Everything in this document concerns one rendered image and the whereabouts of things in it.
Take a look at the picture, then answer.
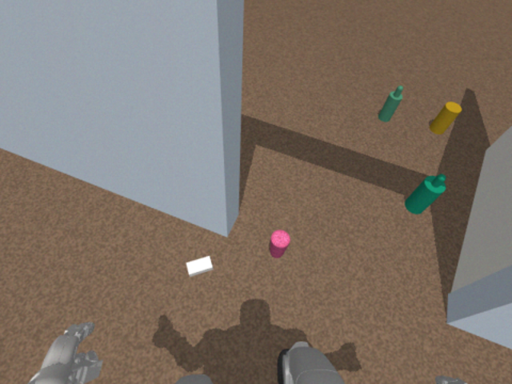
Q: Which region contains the left robot hand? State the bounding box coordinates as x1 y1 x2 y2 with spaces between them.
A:
41 322 103 384

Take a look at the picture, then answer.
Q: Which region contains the left robot arm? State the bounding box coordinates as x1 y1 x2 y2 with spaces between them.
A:
27 365 74 384

